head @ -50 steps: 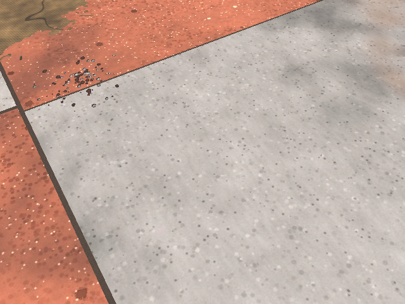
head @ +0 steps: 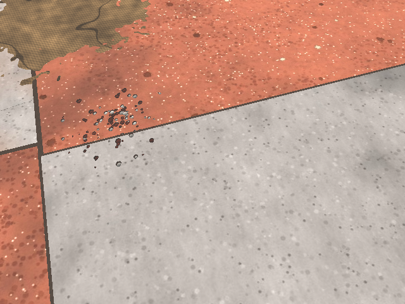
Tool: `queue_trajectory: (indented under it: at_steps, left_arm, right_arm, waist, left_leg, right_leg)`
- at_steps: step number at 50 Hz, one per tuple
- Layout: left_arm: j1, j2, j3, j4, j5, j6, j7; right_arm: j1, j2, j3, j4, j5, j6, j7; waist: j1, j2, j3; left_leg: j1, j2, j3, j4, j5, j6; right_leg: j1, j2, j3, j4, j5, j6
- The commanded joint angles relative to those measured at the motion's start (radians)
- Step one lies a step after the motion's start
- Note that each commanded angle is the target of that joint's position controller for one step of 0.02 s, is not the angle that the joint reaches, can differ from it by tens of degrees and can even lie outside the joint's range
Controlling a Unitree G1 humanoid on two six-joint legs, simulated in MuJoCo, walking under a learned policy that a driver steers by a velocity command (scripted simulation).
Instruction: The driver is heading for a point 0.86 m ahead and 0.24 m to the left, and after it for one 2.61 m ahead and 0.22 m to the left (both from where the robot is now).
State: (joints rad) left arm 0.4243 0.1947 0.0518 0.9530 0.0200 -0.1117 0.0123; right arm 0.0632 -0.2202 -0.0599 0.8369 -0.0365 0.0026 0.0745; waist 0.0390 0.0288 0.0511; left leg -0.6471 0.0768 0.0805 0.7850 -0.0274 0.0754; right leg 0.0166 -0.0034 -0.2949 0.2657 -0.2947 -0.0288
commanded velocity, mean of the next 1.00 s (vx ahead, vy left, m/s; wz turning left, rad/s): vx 0.50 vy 0.00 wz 0.50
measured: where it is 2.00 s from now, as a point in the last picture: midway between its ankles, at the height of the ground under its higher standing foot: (142, 210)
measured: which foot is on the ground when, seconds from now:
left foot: up 0.00-0.12, down 0.14-0.68, up 0.70-1.00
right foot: down 0.00-0.16, up 0.18-0.66, down 0.68-1.00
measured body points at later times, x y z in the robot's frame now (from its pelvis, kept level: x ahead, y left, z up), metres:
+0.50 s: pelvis +0.28 +0.05 +0.00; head +0.31 +0.08 +0.45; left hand +0.39 +0.34 -0.11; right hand +0.35 -0.22 -0.12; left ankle +0.19 +0.08 -0.74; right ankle +0.47 -0.08 -0.67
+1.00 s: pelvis +0.56 +0.10 +0.01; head +0.58 +0.11 +0.45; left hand +0.42 +0.34 -0.12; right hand +0.81 -0.03 -0.11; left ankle +0.56 +0.27 -0.68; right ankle +0.57 +0.01 -0.74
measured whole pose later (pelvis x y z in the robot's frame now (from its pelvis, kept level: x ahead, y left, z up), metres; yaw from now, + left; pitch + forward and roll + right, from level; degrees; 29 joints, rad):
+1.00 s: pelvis +0.56 +0.10 +0.01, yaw +30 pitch +1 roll -1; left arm 0.41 0.25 0.04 0.86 0.01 -0.09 -0.02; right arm 0.17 -0.28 -0.04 0.75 -0.04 -0.02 0.05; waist 0.04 0.05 0.02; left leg -0.61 0.03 -0.06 0.92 -0.18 0.03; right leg -0.10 0.04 -0.09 0.28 -0.20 -0.05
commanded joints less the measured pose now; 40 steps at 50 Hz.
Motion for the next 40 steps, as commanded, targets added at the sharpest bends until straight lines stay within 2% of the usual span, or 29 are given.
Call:
queue_trajectory:
  at_steps: [1, 3, 5, 6, 7, 8, 9, 10, 11, 12, 13, 14, 15, 17, 19, 23, 28, 30, 31, 32, 33, 34, 35, 36, 37, 38, 39, 40]
  left_arm:
    - [0.015, 0.151, 0.031, -0.042, -0.001, -0.003, 0.01]
    - [0.02, 0.168, 0.034, -0.035, 0.0, 0.012, 0.015]
    - [0.016, 0.204, 0.044, -0.033, 0.002, 0.032, 0.017]
    - [0.01, 0.219, 0.047, -0.038, 0.001, 0.044, 0.014]
    - [-0.008, 0.221, 0.047, -0.052, -0.002, 0.051, 0.009]
    - [0.004, 0.134, 0.029, -0.1, -0.009, 0.051, 0.002]
    - [-0.049, 0.131, 0.032, -0.181, -0.013, 0.038, -0.013]
    - [-0.181, 0.163, 0.034, -0.21, -0.006, 0.028, -0.017]
    - [-0.19, 0.146, 0.025, -0.214, -0.015, 0.015, -0.02]
    - [-0.163, 0.143, 0.025, -0.192, -0.01, 0.011, -0.017]
    - [-0.148, 0.143, 0.026, -0.189, 0.01, 0.025, -0.016]
    - [-0.119, 0.139, 0.025, -0.181, 0.024, 0.045, -0.019]
    - [-0.119, 0.134, 0.025, -0.185, 0.03, 0.061, -0.023]
    - [-0.154, 0.121, 0.02, -0.203, 0.029, 0.081, -0.03]
    - [-0.239, 0.121, 0.017, -0.236, 0.029, 0.089, -0.033]
    - [-0.392, 0.13, 0.011, -0.293, 0.025, 0.089, -0.036]
    - [-0.537, 0.128, -0.007, -0.358, 0.014, 0.071, -0.047]
    - [-0.536, 0.143, -0.008, -0.374, 0.009, 0.061, -0.046]
    - [-0.493, 0.154, -0.005, -0.368, 0.007, 0.057, -0.042]
    - [-0.412, 0.173, 0.002, -0.347, 0.005, 0.053, -0.035]
    - [-0.291, 0.203, 0.016, -0.31, 0.003, 0.046, -0.022]
    - [-0.144, 0.232, 0.028, -0.279, 0.009, 0.034, -0.008]
    - [0.021, 0.303, 0.041, -0.272, 0.035, 0.03, 0.011]
    - [-0.037, 0.375, 0.056, -0.273, 0.047, 0.04, 0.004]
    - [-0.108, 0.269, 0.042, -0.285, 0.021, 0.05, -0.006]
    - [-0.171, 0.187, 0.021, -0.287, 0.012, 0.05, -0.012]
    - [-0.191, 0.149, 0.011, -0.275, 0.015, 0.047, -0.017]
    - [-0.182, 0.144, 0.007, -0.257, 0.014, 0.041, -0.017]
  right_arm:
    - [-0.104, -0.031, 0.005, -0.094, -0.005, -0.011, 0.01]
    - [-0.09, -0.045, -0.001, -0.1, -0.006, -0.011, 0.004]
    - [0.012, -0.069, -0.015, -0.08, -0.005, -0.014, -0.01]
    - [0.113, -0.088, -0.027, -0.053, -0.005, -0.021, -0.018]
    - [0.263, -0.126, -0.048, -0.006, -0.014, -0.031, -0.033]
    - [0.327, -0.234, -0.078, -0.001, -0.023, -0.035, -0.047]
    - [0.304, -0.319, -0.094, -0.029, 0.001, -0.023, -0.047]
    - [0.304, -0.288, -0.088, -0.023, 0.013, -0.012, -0.054]
    - [0.259, -0.235, -0.073, -0.018, 0.023, -0.015, -0.061]
    - [0.213, -0.188, -0.06, -0.022, 0.024, -0.023, -0.064]
    - [0.182, -0.161, -0.051, -0.026, 0.032, -0.033, -0.069]
    - [0.167, -0.145, -0.043, -0.033, 0.035, -0.043, -0.071]
    - [0.183, -0.144, -0.04, -0.033, 0.038, -0.055, -0.07]
    - [0.226, -0.172, -0.044, -0.025, 0.041, -0.069, -0.066]
    - [0.277, -0.184, -0.046, -0.021, 0.039, -0.07, -0.066]
    - [0.37, -0.186, -0.043, -0.014, 0.037, -0.067, -0.069]
    - [0.437, -0.199, -0.043, -0.016, 0.027, -0.062, -0.081]
    - [0.425, -0.215, -0.046, -0.024, 0.022, -0.061, -0.089]
    - [0.397, -0.226, -0.049, -0.032, 0.022, -0.061, -0.092]
    - [0.355, -0.239, -0.052, -0.044, 0.021, -0.063, -0.091]
    - [0.333, -0.25, -0.054, -0.05, 0.021, -0.067, -0.085]
    - [0.313, -0.242, -0.052, -0.056, 0.028, -0.074, -0.075]
    - [0.339, -0.146, -0.026, -0.087, 0.033, -0.081, -0.069]
    - [0.484, -0.091, -0.016, -0.108, 0.06, -0.076, -0.069]
    - [0.454, -0.165, -0.021, -0.066, 0.019, -0.061, -0.077]
    - [0.387, -0.164, -0.021, -0.064, 0.012, -0.058, -0.068]
    - [0.343, -0.147, -0.016, -0.07, 0.01, -0.056, -0.062]
    - [0.323, -0.135, -0.013, -0.076, 0.005, -0.049, -0.053]
  waist:
    - [-0.008, -0.096, 0.056]
    - [-0.022, -0.109, 0.036]
    - [-0.066, -0.131, -0.033]
    - [-0.105, -0.127, -0.095]
    - [-0.177, -0.078, -0.178]
    - [-0.169, 0.068, -0.266]
    - [-0.131, 0.161, -0.321]
    - [-0.156, 0.015, -0.208]
    - [-0.118, -0.014, -0.103]
    - [-0.068, -0.066, -0.052]
    - [-0.032, -0.058, -0.043]
    - [-0.012, -0.04, -0.062]
    - [-0.007, -0.036, -0.072]
    - [-0.01, -0.031, -0.066]
    - [-0.038, -0.01, -0.04]
    - [-0.095, 0.022, -0.016]
    - [-0.144, 0.041, 0.0]
    - [-0.13, 0.055, -0.001]
    - [-0.103, 0.062, -0.006]
    - [-0.06, 0.067, -0.028]
    - [-0.009, 0.053, -0.088]
    - [0.069, 0.01, -0.171]
    - [0.11, -0.112, -0.338]
    - [-0.007, -0.38, -0.4]
    - [-0.024, -0.188, -0.271]
    - [-0.031, -0.091, -0.142]
    - [-0.037, -0.053, -0.087]
    - [-0.044, -0.089, -0.065]
  left_leg:
    - [0.031, -0.018, 0.049, -0.107, -0.019, 0.028]
    - [0.083, -0.063, 0.083, -0.143, -0.101, 0.062]
    - [0.201, -0.134, 0.112, -0.159, -0.214, 0.103]
    - [0.316, -0.169, 0.108, -0.2, -0.238, 0.126]
    - [0.537, -0.17, 0.055, -0.286, -0.211, 0.157]
    - [0.819, 0.09, -0.309, -0.309, -0.331, 0.236]
    - [0.95, 0.275, -0.852, -0.489, -0.317, 0.36]
    - [0.894, 0.256, -0.733, -0.534, -0.256, 0.328]
    - [0.765, 0.234, -0.595, -0.536, -0.146, 0.297]
    - [0.65, 0.174, -0.493, -0.541, -0.006, 0.247]
    - [0.577, 0.118, -0.417, -0.544, 0.089, 0.221]
    - [0.542, 0.088, -0.369, -0.549, 0.148, 0.21]
    - [0.53, 0.071, -0.354, -0.55, 0.205, 0.211]
    - [0.511, 0.045, -0.327, -0.561, 0.238, 0.205]
    - [0.519, 0.033, -0.331, -0.576, 0.225, 0.187]
    - [0.604, 0.027, -0.364, -0.567, 0.218, 0.162]
    - [0.699, 0.039, -0.406, -0.502, 0.3, 0.16]
    - [0.704, 0.055, -0.434, -0.472, 0.339, 0.14]
    - [0.68, 0.056, -0.439, -0.451, 0.367, 0.119]
    - [0.635, 0.045, -0.431, -0.399, 0.458, 0.093]
    - [0.61, 0.014, -0.419, -0.274, 0.555, 0.072]
    - [0.525, -0.047, -0.378, -0.069, 0.485, 0.049]
    - [0.399, -0.108, -0.301, 0.226, 0.118, 0.035]
    - [0.116, -0.252, -0.219, 0.456, -0.536, 0.004]
    - [0.043, -0.158, -0.235, 0.524, -0.452, 0.014]
    - [0.056, -0.127, -0.219, 0.493, -0.355, 0.007]
    - [0.076, -0.102, -0.209, 0.447, -0.313, 0.001]
    - [0.095, -0.083, -0.205, 0.407, -0.304, -0.005]
  right_leg:
    - [-0.002, -0.288, 0.062, -0.086, 0.511, -0.097]
    - [0.067, -0.289, 0.025, 0.007, 0.775, -0.086]
    - [0.112, -0.289, 0.005, 0.204, 1.041, -0.082]
    - [0.093, -0.288, 0.005, 0.371, 1.031, -0.078]
    - [-0.032, -0.267, -0.008, 0.618, 0.858, -0.048]
    - [-0.372, -0.192, 0.007, 0.939, 0.257, -0.005]
    - [-0.691, 0.02, 0.18, 1.202, -0.268, 0.045]
    - [-0.807, -0.044, 0.304, 1.194, -0.169, 0.036]
    - [-0.795, -0.086, 0.307, 1.117, -0.068, 0.027]
    - [-0.723, -0.119, 0.313, 1.017, -0.023, 0.025]
    - [-0.658, -0.134, 0.32, 0.964, -0.016, 0.034]
    - [-0.606, -0.14, 0.323, 0.931, -0.009, 0.045]
    - [-0.593, -0.136, 0.316, 0.912, -0.01, 0.056]
    - [-0.616, -0.129, 0.299, 0.854, 0.029, 0.073]
    - [-0.677, -0.125, 0.29, 0.781, 0.102, 0.085]
    - [-0.764, -0.101, 0.295, 0.615, 0.22, 0.087]
    - [-0.755, -0.044, 0.29, 0.424, 0.258, 0.067]
    - [-0.676, -0.025, 0.301, 0.35, 0.245, 0.046]
    - [-0.59, -0.013, 0.305, 0.309, 0.224, 0.032]
    - [-0.454, 0.012, 0.3, 0.276, 0.182, 0.015]
    - [-0.295, 0.041, 0.286, 0.256, 0.152, -0.003]
    - [-0.08, -0.009, 0.315, 0.207, 0.182, -0.03]
    - [0.144, -0.256, 0.559, 0.197, -0.021, -0.073]
    - [0.274, -0.457, 1.058, 0.041, -0.036, -0.19]
    - [0.143, -0.415, 1.056, 0.019, -0.162, -0.187]
    - [-0.001, -0.364, 0.88, 0.004, -0.131, -0.174]
    - [-0.087, -0.31, 0.746, -0.014, -0.017, -0.157]
    - [-0.135, -0.27, 0.652, -0.029, 0.077, -0.144]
